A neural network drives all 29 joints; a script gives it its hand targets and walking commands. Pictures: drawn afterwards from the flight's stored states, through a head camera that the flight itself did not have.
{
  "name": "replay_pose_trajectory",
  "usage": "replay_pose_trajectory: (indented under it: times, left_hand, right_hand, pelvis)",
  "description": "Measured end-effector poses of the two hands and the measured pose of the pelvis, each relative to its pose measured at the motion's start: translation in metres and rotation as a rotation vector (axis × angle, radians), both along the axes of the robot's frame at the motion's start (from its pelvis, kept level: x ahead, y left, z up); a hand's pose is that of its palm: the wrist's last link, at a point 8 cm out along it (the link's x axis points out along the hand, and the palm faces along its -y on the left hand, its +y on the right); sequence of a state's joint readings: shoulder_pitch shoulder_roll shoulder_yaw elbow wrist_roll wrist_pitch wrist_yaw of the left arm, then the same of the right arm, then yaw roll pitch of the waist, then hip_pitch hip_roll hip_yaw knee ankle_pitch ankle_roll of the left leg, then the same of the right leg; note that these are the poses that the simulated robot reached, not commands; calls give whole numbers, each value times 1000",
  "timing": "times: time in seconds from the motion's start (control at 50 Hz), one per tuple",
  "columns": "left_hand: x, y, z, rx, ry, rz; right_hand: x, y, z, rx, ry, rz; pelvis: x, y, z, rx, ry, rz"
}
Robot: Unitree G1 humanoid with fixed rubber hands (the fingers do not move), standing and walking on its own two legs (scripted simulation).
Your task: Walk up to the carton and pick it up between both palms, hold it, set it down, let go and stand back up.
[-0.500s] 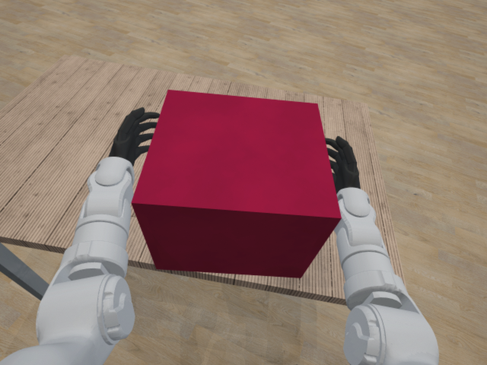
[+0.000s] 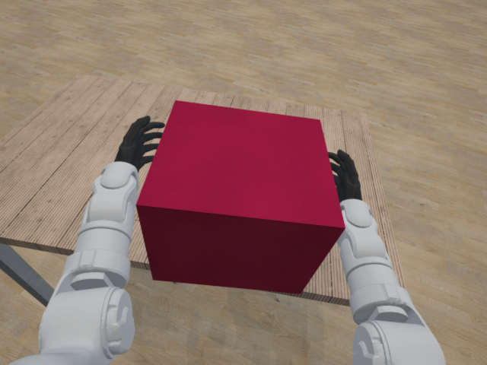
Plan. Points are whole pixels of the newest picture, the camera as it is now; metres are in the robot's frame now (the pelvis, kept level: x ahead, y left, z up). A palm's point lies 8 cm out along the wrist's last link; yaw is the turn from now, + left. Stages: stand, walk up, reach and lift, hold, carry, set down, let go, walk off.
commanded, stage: reach and lift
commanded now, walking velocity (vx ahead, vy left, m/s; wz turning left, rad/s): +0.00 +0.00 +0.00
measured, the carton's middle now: (238, 198) +0.40 +0.00 +0.05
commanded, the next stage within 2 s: none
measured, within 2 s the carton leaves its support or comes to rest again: neither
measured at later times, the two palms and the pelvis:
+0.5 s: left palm (123, 147) +0.39 +0.18 +0.17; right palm (361, 170) +0.37 -0.19 +0.15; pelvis +0.00 +0.00 +0.00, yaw +0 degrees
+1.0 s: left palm (114, 136) +0.37 +0.18 +0.22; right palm (376, 156) +0.36 -0.19 +0.20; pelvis -0.01 -0.01 +0.00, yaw +0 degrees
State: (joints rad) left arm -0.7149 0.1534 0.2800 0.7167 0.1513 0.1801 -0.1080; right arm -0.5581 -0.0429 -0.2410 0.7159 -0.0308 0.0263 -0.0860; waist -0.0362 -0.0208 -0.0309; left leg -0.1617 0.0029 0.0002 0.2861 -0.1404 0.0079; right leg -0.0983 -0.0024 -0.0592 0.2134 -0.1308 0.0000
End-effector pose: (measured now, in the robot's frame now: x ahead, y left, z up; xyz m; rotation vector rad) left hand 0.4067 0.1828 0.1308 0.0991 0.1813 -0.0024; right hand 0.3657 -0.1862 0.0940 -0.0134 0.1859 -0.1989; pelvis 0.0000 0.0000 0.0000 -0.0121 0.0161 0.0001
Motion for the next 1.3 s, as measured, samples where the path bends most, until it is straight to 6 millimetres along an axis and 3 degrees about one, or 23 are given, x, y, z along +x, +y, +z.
replay_pose_trajectory:
  times: [0.34,0.72,0.98,1.3]
  left_hand:
    - [-5,-1,42,-20,-42,27]
    - [-32,-9,58,-41,-61,61]
    - [-39,-6,84,-53,-80,78]
    - [-43,-6,88,-54,-76,82]
  right_hand:
    - [6,-2,49,-8,-44,29]
    - [-9,-12,78,16,-74,40]
    - [-9,-9,101,17,-92,66]
    - [-12,-9,109,31,-89,67]
  pelvis:
    - [-6,-2,0,3,-46,1]
    - [-7,-5,0,2,-80,4]
    - [-12,-5,0,4,-87,-8]
    - [-10,-3,0,1,-96,-13]
